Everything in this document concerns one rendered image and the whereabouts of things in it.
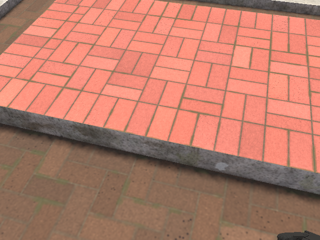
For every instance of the robot right hand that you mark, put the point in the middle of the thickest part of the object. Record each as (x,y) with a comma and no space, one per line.
(306,235)

